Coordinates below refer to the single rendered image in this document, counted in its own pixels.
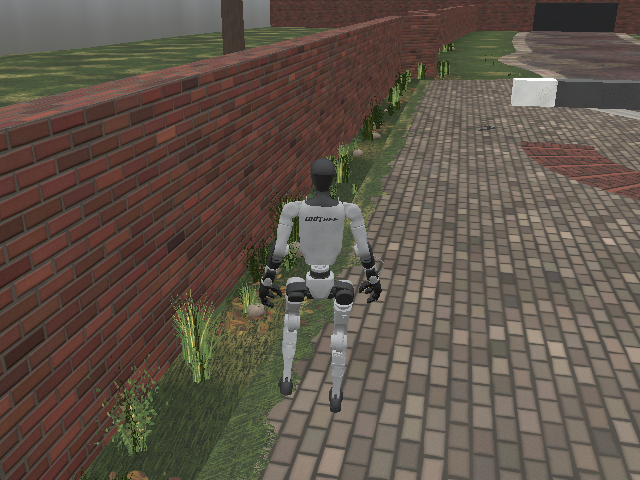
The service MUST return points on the left robot shin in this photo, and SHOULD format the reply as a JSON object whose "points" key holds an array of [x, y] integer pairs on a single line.
{"points": [[288, 348]]}

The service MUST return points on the left robot hand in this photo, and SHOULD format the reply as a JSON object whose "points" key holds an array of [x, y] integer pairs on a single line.
{"points": [[264, 291]]}

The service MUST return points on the right robot hand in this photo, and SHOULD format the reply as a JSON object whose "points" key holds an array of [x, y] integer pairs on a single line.
{"points": [[372, 287]]}

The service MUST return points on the robot head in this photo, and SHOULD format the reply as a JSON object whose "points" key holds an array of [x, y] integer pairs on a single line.
{"points": [[322, 174]]}

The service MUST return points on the robot left forearm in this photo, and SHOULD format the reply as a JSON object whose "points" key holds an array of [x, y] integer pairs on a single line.
{"points": [[271, 268]]}

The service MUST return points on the robot left upper arm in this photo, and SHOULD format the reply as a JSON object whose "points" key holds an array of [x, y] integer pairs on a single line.
{"points": [[289, 211]]}

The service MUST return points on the robot right forearm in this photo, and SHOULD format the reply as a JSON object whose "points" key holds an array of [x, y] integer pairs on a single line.
{"points": [[369, 266]]}

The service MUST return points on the robot right upper arm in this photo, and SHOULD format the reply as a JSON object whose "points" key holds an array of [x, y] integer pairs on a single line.
{"points": [[353, 212]]}

